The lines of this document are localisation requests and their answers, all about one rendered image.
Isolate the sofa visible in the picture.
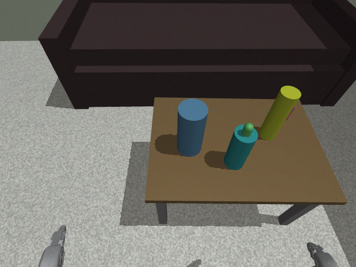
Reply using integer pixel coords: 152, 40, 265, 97
38, 0, 356, 109

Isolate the left robot hand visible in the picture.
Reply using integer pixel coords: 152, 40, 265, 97
38, 225, 66, 267

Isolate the coffee table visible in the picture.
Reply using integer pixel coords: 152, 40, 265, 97
145, 97, 348, 225

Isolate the right robot hand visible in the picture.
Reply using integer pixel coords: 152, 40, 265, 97
307, 243, 339, 267

